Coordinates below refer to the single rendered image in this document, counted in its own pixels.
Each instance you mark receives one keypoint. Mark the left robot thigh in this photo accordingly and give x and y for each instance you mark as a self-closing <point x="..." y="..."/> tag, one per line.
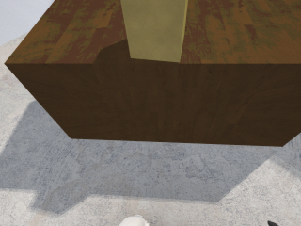
<point x="134" y="221"/>

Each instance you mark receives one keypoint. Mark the pedestal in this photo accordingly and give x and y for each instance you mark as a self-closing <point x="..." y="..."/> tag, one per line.
<point x="238" y="81"/>

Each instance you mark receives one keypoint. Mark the carton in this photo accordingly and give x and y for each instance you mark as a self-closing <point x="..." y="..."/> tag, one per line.
<point x="155" y="28"/>

